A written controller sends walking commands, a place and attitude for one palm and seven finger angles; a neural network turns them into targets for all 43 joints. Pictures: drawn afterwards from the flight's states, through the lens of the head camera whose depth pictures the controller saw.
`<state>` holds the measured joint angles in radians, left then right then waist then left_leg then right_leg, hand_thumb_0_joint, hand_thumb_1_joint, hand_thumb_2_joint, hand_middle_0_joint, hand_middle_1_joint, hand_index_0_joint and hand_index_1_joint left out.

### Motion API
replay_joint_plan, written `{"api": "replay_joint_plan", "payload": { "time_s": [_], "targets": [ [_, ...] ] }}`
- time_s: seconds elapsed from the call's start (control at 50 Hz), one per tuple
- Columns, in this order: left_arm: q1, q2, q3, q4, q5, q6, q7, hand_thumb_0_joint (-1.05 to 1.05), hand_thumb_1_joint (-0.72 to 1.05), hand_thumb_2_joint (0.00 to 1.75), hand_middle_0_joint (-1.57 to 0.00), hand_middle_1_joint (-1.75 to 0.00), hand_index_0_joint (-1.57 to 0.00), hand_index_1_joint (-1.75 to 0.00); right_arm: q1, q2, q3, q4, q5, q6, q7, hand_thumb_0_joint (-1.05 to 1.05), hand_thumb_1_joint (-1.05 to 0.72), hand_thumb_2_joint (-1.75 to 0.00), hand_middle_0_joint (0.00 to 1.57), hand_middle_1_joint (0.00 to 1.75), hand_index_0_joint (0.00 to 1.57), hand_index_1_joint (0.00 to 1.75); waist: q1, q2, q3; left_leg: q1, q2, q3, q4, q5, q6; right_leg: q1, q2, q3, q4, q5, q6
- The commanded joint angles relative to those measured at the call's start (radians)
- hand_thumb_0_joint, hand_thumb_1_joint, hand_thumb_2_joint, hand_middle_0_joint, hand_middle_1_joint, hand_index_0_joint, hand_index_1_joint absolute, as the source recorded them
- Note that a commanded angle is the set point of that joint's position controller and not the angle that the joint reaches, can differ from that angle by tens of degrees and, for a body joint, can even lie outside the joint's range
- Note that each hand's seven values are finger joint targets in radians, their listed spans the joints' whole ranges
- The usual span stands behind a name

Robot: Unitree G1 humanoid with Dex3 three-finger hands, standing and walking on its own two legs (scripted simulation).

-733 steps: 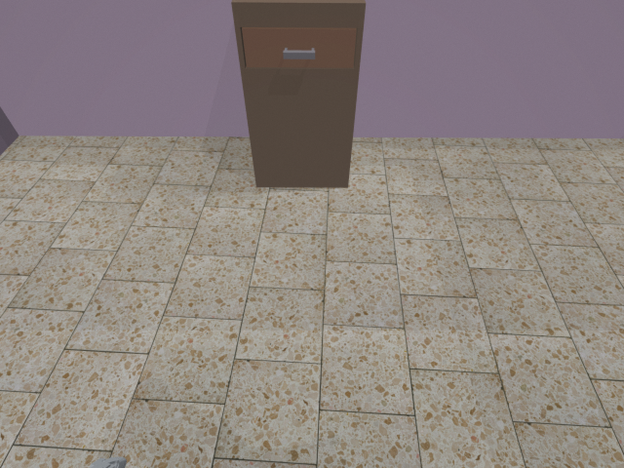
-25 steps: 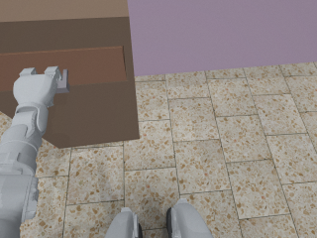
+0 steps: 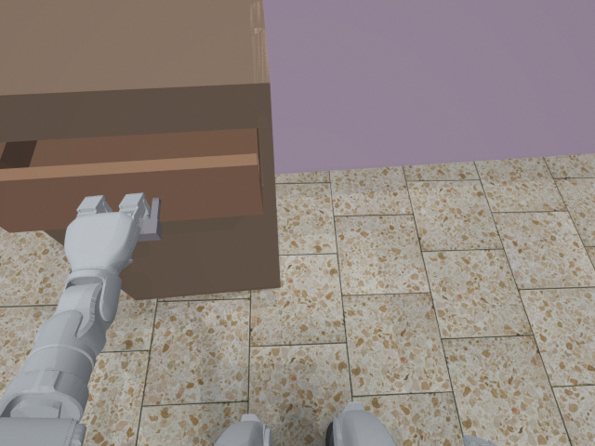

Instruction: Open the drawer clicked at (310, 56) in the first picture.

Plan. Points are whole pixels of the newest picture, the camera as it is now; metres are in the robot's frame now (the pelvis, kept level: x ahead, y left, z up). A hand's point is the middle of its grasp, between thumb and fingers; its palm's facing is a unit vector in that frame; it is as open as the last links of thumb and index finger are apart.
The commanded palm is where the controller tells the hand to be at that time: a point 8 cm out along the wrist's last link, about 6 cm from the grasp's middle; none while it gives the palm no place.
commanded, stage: pull the drawer open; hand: left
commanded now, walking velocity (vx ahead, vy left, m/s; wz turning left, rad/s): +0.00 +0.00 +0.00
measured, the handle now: (120, 219) +0.42 +0.28 -0.03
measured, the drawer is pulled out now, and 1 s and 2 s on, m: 0.06 0.19 0.30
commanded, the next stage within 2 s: none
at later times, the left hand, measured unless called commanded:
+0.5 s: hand (115, 304) +0.30 +0.26 -0.05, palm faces -0.06 -0.05 -1.00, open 5.5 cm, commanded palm +0.28 +0.25 +0.00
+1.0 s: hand (110, 341) +0.25 +0.26 -0.05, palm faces -0.06 -0.04 -1.00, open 5.5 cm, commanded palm +0.23 +0.25 +0.00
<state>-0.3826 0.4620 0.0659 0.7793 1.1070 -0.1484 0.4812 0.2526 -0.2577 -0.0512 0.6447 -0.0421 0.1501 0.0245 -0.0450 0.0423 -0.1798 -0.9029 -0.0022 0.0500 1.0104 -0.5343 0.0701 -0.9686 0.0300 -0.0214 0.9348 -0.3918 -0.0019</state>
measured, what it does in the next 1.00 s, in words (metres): stands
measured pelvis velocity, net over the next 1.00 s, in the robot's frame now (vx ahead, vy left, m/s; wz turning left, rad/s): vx -0.02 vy -0.02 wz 0.02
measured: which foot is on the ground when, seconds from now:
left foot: down 0.00-1.00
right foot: down 0.00-1.00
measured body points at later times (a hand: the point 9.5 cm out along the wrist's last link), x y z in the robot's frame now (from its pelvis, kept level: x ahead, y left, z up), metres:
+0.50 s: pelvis -0.01 -0.01 +0.00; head +0.09 -0.01 +0.44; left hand +0.30 +0.26 +0.01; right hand +0.12 -0.26 -0.12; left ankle -0.04 +0.07 -0.67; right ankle +0.02 -0.12 -0.67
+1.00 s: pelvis -0.02 -0.02 +0.00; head +0.07 -0.03 +0.44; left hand +0.25 +0.26 +0.01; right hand +0.14 -0.27 -0.12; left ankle -0.04 +0.07 -0.67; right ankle +0.02 -0.13 -0.67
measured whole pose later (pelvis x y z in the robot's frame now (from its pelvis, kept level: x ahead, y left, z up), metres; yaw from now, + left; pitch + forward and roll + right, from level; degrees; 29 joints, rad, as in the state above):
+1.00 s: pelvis -0.02 -0.02 +0.00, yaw +1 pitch +19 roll -1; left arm 0.05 0.40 0.05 0.44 1.09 -0.10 0.51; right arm 0.18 -0.25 -0.03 0.59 -0.04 0.08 0.00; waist -0.01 0.03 -0.17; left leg -0.83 0.00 0.04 1.04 -0.53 0.04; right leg -0.91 0.03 -0.03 0.99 -0.41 -0.03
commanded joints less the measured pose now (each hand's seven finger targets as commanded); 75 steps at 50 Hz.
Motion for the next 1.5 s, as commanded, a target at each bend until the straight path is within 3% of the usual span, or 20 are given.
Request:
{"api": "replay_joint_plan", "payload": {
  "time_s": [0.0,0.04,0.2,0.36,0.44,0.5,0.54,0.62,0.66,0.68,0.76,0.9,0.92,0.98,1.02,1.08,1.22,1.28,1.42,1.48],
  "targets": [
    [-0.078,0.192,0.082,-0.179,-0.034,0.019,0.044,0.00,0.90,0.90,-0.40,-1.35,-0.40,-1.35,0.097,-0.156,-0.059,-0.076,0.003,-0.014,-0.011,0.00,-0.90,-0.90,0.20,0.30,0.20,0.30,0.024,0.011,-0.408,0.282,0.021,-0.071,-0.107,0.673,-0.038,0.319,0.013,-0.010,-0.040,0.425,-0.046],
    [-0.054,0.209,0.099,-0.217,-0.033,0.022,0.047,0.00,0.90,0.90,-0.40,-1.35,-0.40,-1.35,0.082,-0.158,-0.057,-0.083,0.003,-0.015,-0.010,0.00,-0.90,-0.90,0.20,0.30,0.20,0.30,0.034,0.038,-0.394,0.299,0.023,-0.073,-0.112,0.700,-0.042,0.317,0.010,-0.009,-0.039,0.432,-0.048],
    [-0.003,0.126,0.040,-0.317,-0.027,0.048,0.073,0.00,0.90,0.90,-0.40,-1.35,-0.40,-1.35,0.038,-0.146,-0.059,-0.107,0.003,-0.030,-0.011,0.00,-0.90,-0.90,0.20,0.30,0.20,0.30,0.022,0.036,-0.367,0.339,0.028,-0.088,-0.119,0.665,-0.053,0.280,0.010,-0.023,-0.047,0.364,-0.050],
    [0.093,0.146,0.063,-0.374,-0.031,0.057,0.074,0.00,0.90,0.90,-0.40,-1.35,-0.40,-1.35,0.001,-0.142,-0.048,-0.120,0.003,-0.044,-0.021,0.00,-0.90,-0.90,0.20,0.30,0.20,0.30,0.039,0.013,-0.345,0.293,0.012,-0.073,-0.127,0.563,-0.044,0.324,0.011,-0.014,-0.050,0.354,-0.054],
    [0.156,0.146,0.075,-0.425,-0.026,0.049,0.084,0.00,0.90,0.90,-0.40,-1.35,-0.40,-1.35,-0.016,-0.137,-0.048,-0.130,0.001,-0.054,-0.022,0.00,-0.90,-0.90,0.20,0.30,0.20,0.30,0.052,0.044,-0.355,0.304,0.009,-0.074,-0.125,0.559,-0.045,0.318,0.011,-0.013,-0.042,0.338,-0.056],
    [0.197,0.123,0.064,-0.445,-0.034,0.046,0.089,0.00,0.90,0.90,-0.40,-1.35,-0.40,-1.35,-0.026,-0.134,-0.048,-0.135,0.001,-0.063,-0.020,0.00,-0.90,-0.90,0.20,0.30,0.20,0.30,0.041,0.021,-0.333,0.289,0.007,-0.066,-0.119,0.528,-0.042,0.318,0.013,-0.010,-0.049,0.341,-0.055],
    [0.257,0.147,0.093,-0.454,-0.034,0.046,0.091,0.00,0.90,0.90,-0.40,-1.35,-0.40,-1.35,-0.035,-0.135,-0.046,-0.141,-0.001,-0.066,-0.021,0.00,-0.90,-0.90,0.20,0.30,0.20,0.30,0.059,0.026,-0.333,0.272,0.001,-0.063,-0.122,0.512,-0.041,0.338,0.011,-0.008,-0.041,0.344,-0.057],
    [0.256,0.161,0.111,-0.464,-0.034,0.044,0.103,0.00,0.90,0.90,-0.40,-1.35,-0.40,-1.35,-0.058,-0.138,-0.041,-0.141,-0.002,-0.074,-0.024,0.00,-0.90,-0.90,0.20,0.30,0.20,0.30,0.054,0.002,-0.299,0.224,-0.004,-0.063,-0.116,0.432,-0.037,0.314,0.010,-0.007,-0.036,0.293,-0.058],
    [0.213,0.131,0.074,-0.476,-0.022,0.041,0.108,0.00,0.90,0.90,-0.40,-1.35,-0.40,-1.35,-0.057,-0.133,-0.045,-0.139,0.001,-0.082,-0.024,0.00,-0.90,-0.90,0.20,0.30,0.20,0.30,0.037,0.026,-0.283,0.233,-0.004,-0.062,-0.111,0.406,-0.038,0.276,0.008,-0.011,-0.037,0.263,-0.056],
    [0.237,0.144,0.089,-0.472,-0.026,0.044,0.111,0.00,0.90,0.90,-0.40,-1.35,-0.40,-1.35,-0.057,-0.136,-0.044,-0.140,-0.001,-0.084,-0.024,0.00,-0.90,-0.90,0.20,0.30,0.20,0.30,0.048,0.025,-0.287,0.227,-0.007,-0.061,-0.111,0.388,-0.038,0.282,0.008,-0.010,-0.035,0.245,-0.057],
    [0.238,0.126,0.065,-0.490,-0.024,0.059,0.108,0.00,0.90,0.90,-0.40,-1.35,-0.40,-1.35,-0.065,-0.132,-0.044,-0.146,0.003,-0.089,-0.027,0.00,-0.90,-0.90,0.20,0.30,0.20,0.30,0.041,0.021,-0.304,0.241,-0.008,-0.062,-0.110,0.393,-0.039,0.282,0.008,-0.009,-0.038,0.249,-0.055],
    [0.361,0.140,0.094,-0.505,-0.049,0.056,0.082,0.00,0.90,0.90,-0.40,-1.35,-0.40,-1.35,-0.081,-0.128,-0.037,-0.165,0.008,-0.103,-0.037,0.00,-0.90,-0.90,0.20,0.30,0.20,0.30,0.060,-0.025,-0.298,0.199,-0.018,-0.044,-0.114,0.355,-0.029,0.349,0.006,0.010,-0.055,0.268,-0.051],
    [0.393,0.168,0.124,-0.515,-0.051,0.053,0.080,0.00,0.90,0.90,-0.40,-1.35,-0.40,-1.35,-0.091,-0.132,-0.031,-0.170,0.006,-0.100,-0.038,0.00,-0.90,-0.90,0.20,0.30,0.20,0.30,0.076,-0.001,-0.304,0.199,-0.018,-0.048,-0.116,0.367,-0.030,0.353,0.005,0.011,-0.045,0.274,-0.055],
    [0.432,0.111,0.081,-0.539,-0.051,0.045,0.082,0.00,0.90,0.90,-0.40,-1.35,-0.40,-1.35,-0.092,-0.122,-0.036,-0.176,0.006,-0.110,-0.033,0.00,-0.90,-0.90,0.20,0.30,0.20,0.30,0.063,0.016,-0.267,0.212,-0.017,-0.044,-0.113,0.361,-0.032,0.330,0.006,0.007,-0.054,0.271,-0.055],
    [0.452,0.163,0.134,-0.551,-0.047,0.040,0.088,0.00,0.90,0.90,-0.40,-1.35,-0.40,-1.35,-0.103,-0.130,-0.029,-0.177,0.002,-0.106,-0.033,0.00,-0.90,-0.90,0.20,0.30,0.20,0.30,0.076,-0.002,-0.277,0.192,-0.016,-0.046,-0.109,0.362,-0.029,0.335,0.006,0.012,-0.043,0.271,-0.057],
    [0.515,0.120,0.110,-0.576,-0.045,0.038,0.098,0.00,0.90,0.90,-0.40,-1.35,-0.40,-1.35,-0.097,-0.121,-0.038,-0.181,0.001,-0.114,-0.029,0.00,-0.90,-0.90,0.20,0.30,0.20,0.30,0.069,-0.006,-0.276,0.199,-0.018,-0.041,-0.097,0.367,-0.032,0.335,0.006,0.012,-0.041,0.297,-0.056],
    [0.623,0.145,0.150,-0.641,-0.043,0.043,0.119,0.00,0.90,0.90,-0.40,-1.35,-0.40,-1.35,-0.126,-0.123,-0.032,-0.191,-0.003,-0.114,-0.023,0.00,-0.90,-0.90,0.20,0.30,0.20,0.30,0.082,0.005,-0.276,0.193,-0.018,-0.045,-0.088,0.381,-0.034,0.326,0.004,0.018,-0.025,0.313,-0.059],
    [0.677,0.106,0.125,-0.660,-0.049,0.050,0.125,0.00,0.90,0.90,-0.40,-1.35,-0.40,-1.35,-0.121,-0.117,-0.036,-0.198,-0.002,-0.120,-0.020,0.00,-0.90,-0.90,0.20,0.30,0.20,0.30,0.081,0.002,-0.260,0.198,-0.020,-0.042,-0.088,0.373,-0.035,0.329,0.004,0.013,-0.027,0.309,-0.058],
    [0.773,0.138,0.172,-0.712,-0.055,0.041,0.132,0.00,0.90,0.90,-0.40,-1.35,-0.40,-1.35,-0.144,-0.113,-0.029,-0.211,-0.004,-0.118,-0.022,0.00,-0.90,-0.90,0.20,0.30,0.20,0.30,0.097,-0.011,-0.271,0.187,-0.024,-0.042,-0.078,0.382,-0.034,0.340,0.003,0.025,-0.018,0.339,-0.059],
    [0.823,0.090,0.136,-0.733,-0.054,0.041,0.137,0.00,0.90,0.90,-0.40,-1.35,-0.40,-1.35,-0.145,-0.106,-0.032,-0.218,-0.005,-0.124,-0.015,0.00,-0.90,-0.90,0.20,0.30,0.20,0.30,0.089,0.014,-0.233,0.205,-0.020,-0.040,-0.078,0.374,-0.037,0.308,0.004,0.016,-0.024,0.317,-0.060]
  ]
}}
